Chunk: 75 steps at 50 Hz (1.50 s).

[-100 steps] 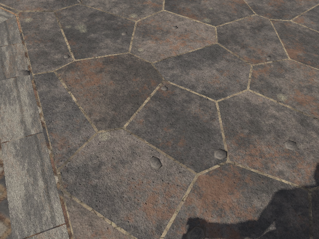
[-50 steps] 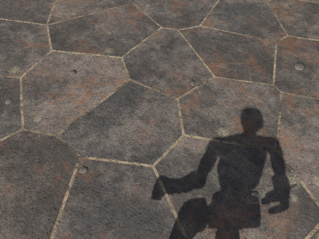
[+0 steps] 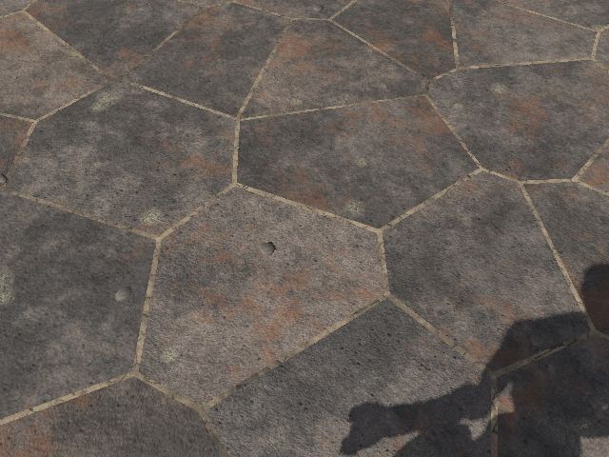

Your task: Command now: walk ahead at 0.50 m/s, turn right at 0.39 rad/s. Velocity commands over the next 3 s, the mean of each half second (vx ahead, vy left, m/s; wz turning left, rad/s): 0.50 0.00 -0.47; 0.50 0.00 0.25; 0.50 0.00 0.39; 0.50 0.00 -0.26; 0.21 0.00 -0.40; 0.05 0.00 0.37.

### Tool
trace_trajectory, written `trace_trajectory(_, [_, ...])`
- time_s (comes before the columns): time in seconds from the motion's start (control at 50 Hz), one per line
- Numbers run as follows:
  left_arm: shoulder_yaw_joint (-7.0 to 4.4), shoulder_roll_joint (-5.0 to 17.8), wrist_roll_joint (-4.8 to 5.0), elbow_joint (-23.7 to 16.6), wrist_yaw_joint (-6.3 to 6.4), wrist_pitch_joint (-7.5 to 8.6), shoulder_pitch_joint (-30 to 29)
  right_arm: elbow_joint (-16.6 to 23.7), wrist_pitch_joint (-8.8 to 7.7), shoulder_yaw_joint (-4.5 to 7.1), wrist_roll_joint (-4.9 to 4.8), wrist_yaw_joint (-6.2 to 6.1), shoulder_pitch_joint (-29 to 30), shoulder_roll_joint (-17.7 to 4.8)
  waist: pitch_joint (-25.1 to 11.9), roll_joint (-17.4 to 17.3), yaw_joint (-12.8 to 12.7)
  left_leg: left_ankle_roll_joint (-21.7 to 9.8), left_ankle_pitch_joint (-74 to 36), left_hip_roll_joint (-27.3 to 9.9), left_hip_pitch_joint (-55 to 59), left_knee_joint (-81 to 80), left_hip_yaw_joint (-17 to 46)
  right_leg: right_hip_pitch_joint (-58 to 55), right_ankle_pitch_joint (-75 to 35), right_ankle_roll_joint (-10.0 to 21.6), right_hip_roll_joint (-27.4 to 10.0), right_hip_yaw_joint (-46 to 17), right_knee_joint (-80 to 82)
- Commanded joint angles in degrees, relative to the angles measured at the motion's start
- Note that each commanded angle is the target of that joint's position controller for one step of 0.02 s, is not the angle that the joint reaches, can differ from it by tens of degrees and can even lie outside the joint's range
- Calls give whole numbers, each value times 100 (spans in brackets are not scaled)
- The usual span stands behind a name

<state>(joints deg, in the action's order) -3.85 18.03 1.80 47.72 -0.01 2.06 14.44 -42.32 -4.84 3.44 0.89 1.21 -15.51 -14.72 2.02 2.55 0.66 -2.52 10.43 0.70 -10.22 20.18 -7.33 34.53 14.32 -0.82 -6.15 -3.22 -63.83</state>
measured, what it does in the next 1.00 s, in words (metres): walks ahead: right foot, then left foot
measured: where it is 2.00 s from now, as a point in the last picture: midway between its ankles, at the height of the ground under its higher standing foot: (342, 230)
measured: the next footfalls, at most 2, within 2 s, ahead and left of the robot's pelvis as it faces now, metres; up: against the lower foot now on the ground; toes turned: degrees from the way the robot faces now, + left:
right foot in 0.30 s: +0.31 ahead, -0.17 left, +0.00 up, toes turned -14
left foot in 0.86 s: +0.68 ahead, -0.04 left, +0.00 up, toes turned -8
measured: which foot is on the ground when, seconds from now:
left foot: down 0.00-0.32, up 0.34-0.84, down 0.86-1.00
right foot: up 0.00-0.28, down 0.30-0.88, up 0.90-1.00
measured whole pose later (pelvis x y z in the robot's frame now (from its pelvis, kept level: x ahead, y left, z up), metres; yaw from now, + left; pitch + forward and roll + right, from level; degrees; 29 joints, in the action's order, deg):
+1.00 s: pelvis +0.57 -0.10 -0.01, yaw -5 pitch +2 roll +0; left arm -2.0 16.7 0.0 43.9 -0.5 5.9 13.5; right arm -41.1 -3.7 3.6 -0.6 1.9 -13.7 -16.9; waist 2.6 0.6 0.7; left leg -5.5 8.8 5.9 -20.1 27.5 0.7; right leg 24.3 21.3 0.7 -1.2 -2.9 -67.5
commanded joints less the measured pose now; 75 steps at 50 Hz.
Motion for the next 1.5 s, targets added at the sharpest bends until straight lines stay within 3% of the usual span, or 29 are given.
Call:
trace_trajectory(0.02, [-58, 154, -30, -305, 15, -45, 146, 245, -193, 198, 42, -71, 331, -651, 4, -677, -160, -876, -1129, -1566, 143, -1328, 724, 418, -804, -58, -213, -359, 407])
trace_trajectory(0.22, [23, 121, -75, -1005, -332, -13, -1300, -219, 77, 403, -202, -201, -175, -1164, 433, -470, 245, -577, -1921, -1847, 1457, -923, -299, 478, -987, 410, 46, 456, 2647])
trace_trajectory(0.26, [-77, 298, -73, -1053, -346, -43, -1018, -211, 163, 448, -243, -226, -84, -1339, 67, -654, -2, -438, -3863, -1805, 1620, -97, -467, -219, -400, 634, 428, 834, 2658])
trace_trajectory(0.3, [-394, 820, -30, -694, -263, -77, 511, -161, 238, 398, -280, -246, 37, -1285, -806, -528, -846, -112, -4501, -1414, 937, 2106, -743, -2456, -551, 1008, 1004, 1010, 3076])
trace_trajectory(0.32, [-582, 1428, 2, -555, -130, -141, 1226, -31, 184, 246, -78, -254, -136, -897, -1286, 472, -968, 217, -1806, -1050, -639, 4038, -754, -4098, -780, 1417, 35, -634, 3232])
trace_trajectory(0.34, [-582, 1784, 10, -765, -145, -60, 828, 278, 5, 49, -20, -199, -434, -314, -1973, 1493, -329, 531, 2344, 236, -2847, 5866, 296, -5549, 682, 2580, -1163, -4067, 4293])
trace_trajectory(0.36, [-417, 1233, -27, -868, -207, 36, 867, 319, -201, 136, -232, -124, 207, -872, -2053, 524, -773, 367, 2198, -28, -3434, 6091, 1304, -5540, 999, 2365, -1279, -4281, 4886])
trace_trajectory(0.38, [-341, 963, -69, -829, -211, 118, 736, 455, -300, 156, -386, -90, 587, -966, -1324, 314, -727, 205, 1720, -255, -3706, 5851, 1239, -4980, 704, 2129, -1124, -3493, 4869])
trace_trajectory(0.4, [-287, 811, -62, -854, -211, 160, 393, 411, -340, 140, -287, -134, 610, -891, -817, -205, -440, 163, 1268, -525, -3472, 5309, 1233, -4123, 51, 1923, -870, -2812, 4824])
trace_trajectory(0.42, [-224, 590, -77, -919, -179, 171, 50, 345, -320, 185, -120, -175, 584, -951, -623, -191, -240, 194, 993, -700, -3074, 4796, 1248, -3484, -545, 1798, -655, -2291, 4848])
trace_trajectory(0.46, [-136, 383, -192, -1026, -115, 185, -231, 166, -171, 197, -91, -128, 219, -896, -561, -5, -1, 287, 615, -871, -2503, 4435, 1163, -2857, -1427, 1739, -505, -1697, 5058])
trace_trajectory(0.62, [-109, 610, -214, -631, 5, 293, 157, 250, -19, 21, -175, -35, 1065, -510, -21, 57, -391, 414, -1822, -773, -2586, 2093, 818, -2624, -1826, 1257, -180, -56, 5589])
trace_trajectory(0.74, [-147, 697, -190, -268, 10, 214, 464, 519, -61, -22, -239, 177, 1636, -504, 311, -52, -620, 93, -1582, -488, -3074, 1202, 833, -3868, -2149, 1149, -695, 251, 5400])
trace_trajectory(0.84, [-208, 928, -163, -343, 169, 3, 128, 368, 1, 234, -166, 227, 272, -997, -716, 210, 264, -458, -471, 289, -1165, 1068, 191, -4162, -5939, 727, -563, 765, 3027])
trace_trajectory(0.86, [-156, 849, -195, -424, 222, 4, 135, 223, 29, 375, -170, 157, -587, -1320, -1236, -81, 684, -737, -768, -35, 444, 992, 857, -3094, -4996, 511, -380, 885, 1569])
trace_trajectory(0.88, [60, 197, -319, -671, 137, 146, 774, 222, 24, 511, -163, 105, -1003, -1909, -1995, -1457, 340, -1845, -188, -1539, 2758, 864, 3768, -573, -1028, 73, 684, 808, -757])
trace_trajectory(0.9, [105, 299, -272, -630, 25, 358, 595, 216, 13, 392, -223, 109, -1121, -1493, -2541, -1449, 515, -2194, 545, -1961, 3498, -61, 5562, 556, 1795, 58, 1147, -192, -1574])
trace_trajectory(0.92, [16, 651, -31, -792, -83, 513, 61, 235, 29, 306, -195, 72, -910, -1208, -1762, -1087, 625, -1825, 847, -1796, 3019, -222, 4752, 1103, 1424, 181, 722, -466, -1682])
trace_trajectory(0.94, [46, 638, 3, -911, -103, 600, -291, 321, 41, 275, -183, 49, -557, -1104, -1147, -558, 504, -1612, 622, -1580, 2146, -301, 4054, 1085, 954, 248, 450, -358, -1264])
trace_trajectory(0.98, [-20, 652, -221, -929, -45, 575, -396, 492, 65, 174, -123, 23, 12, -870, -461, -213, 76, -1435, -486, -1180, 647, -564, 3197, 476, 490, 153, 119, -253, -287])
trace_trajectory(1.06, [24, 408, -294, -985, 25, 364, -234, 569, 67, 218, -137, -82, 149, -1031, -306, -533, -163, -1477, -1557, -836, -424, -801, 2474, -17, 22, -255, 109, -10, 772])
trace_trajectory(1.14, [123, 166, -266, -1197, 16, 386, -1112, 445, 141, 270, -211, -189, -157, -1164, -226, -662, 202, -1081, -1090, -423, -780, -658, 2064, -548, -1643, -402, 440, 86, 2613])
trace_trajectory(1.26, [6, 463, -156, -1289, -123, 522, -1386, 249, 246, 247, -214, -235, -557, -1041, -300, -884, 281, -852, -523, -882, 194, 68, 2865, -824, -1588, -132, 532, -144, 3551])
trace_trajectory(1.32, [-155, 737, -261, -1064, -83, 604, -301, 284, 251, 137, -141, -190, -472, -740, -862, -838, -305, -538, -1346, -522, 118, 1411, 2639, -2479, -1228, 421, 288, -166, 3782])
trace_trajectory(1.34, [-253, 1140, -331, -999, -62, 608, 489, 369, 215, 22, -56, -184, -819, -446, -1701, 45, -444, -275, -139, -2, -866, 3070, 2150, -4143, -1202, 951, -735, -1436, 3607])
trace_trajectory(1.36, [-369, 1402, -244, -651, -129, 508, 1016, 376, 151, -43, -241, -177, -1476, -303, -2066, 1830, -271, 64, 2253, 560, -2674, 4719, 1600, -5336, 422, 1777, -1635, -3962, 4393])
trace_trajectory(1.38, [-238, 864, -96, -723, -150, 496, 934, 297, 132, 54, -292, -186, -1102, -863, -1479, 956, -477, 69, 2136, 223, -3330, 5283, 1903, -5032, 1691, 1620, -1561, -4166, 4701])
trace_trajectory(1.42, [-106, 538, -189, -805, -124, 431, 361, 524, 127, 92, -192, -180, 1, -986, -421, 55, -496, 69, 1243, -159, -3393, 5179, 1554, -3732, 773, 1316, -1095, -2663, 4844])
trace_trajectory(1.5, [-17, 333, -197, -700, -104, 436, 140, 547, 104, 50, -150, -103, -8, -609, -265, 367, -138, 161, 718, -555, -2786, 4165, 1233, -2848, -840, 1327, -588, -1499, 5225])
Over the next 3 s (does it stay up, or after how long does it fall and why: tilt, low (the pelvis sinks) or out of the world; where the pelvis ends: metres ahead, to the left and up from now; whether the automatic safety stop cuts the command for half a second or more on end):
stays up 1.31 -0.14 -0.01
